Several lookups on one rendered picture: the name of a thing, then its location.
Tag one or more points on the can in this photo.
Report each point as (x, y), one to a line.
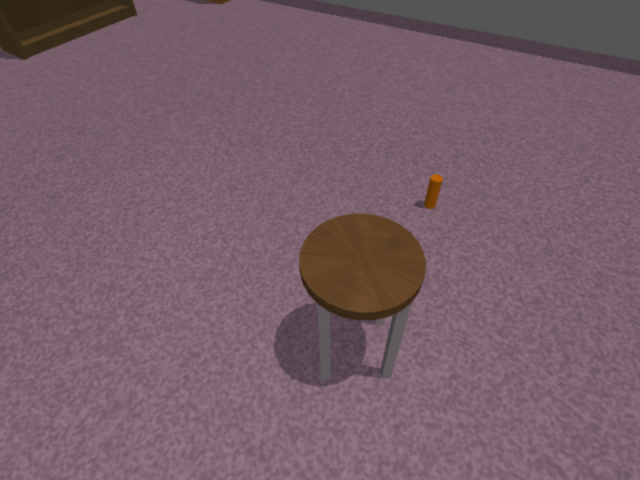
(433, 191)

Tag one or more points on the stool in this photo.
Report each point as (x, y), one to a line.
(362, 267)

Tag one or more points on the bookshelf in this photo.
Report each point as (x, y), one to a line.
(29, 27)

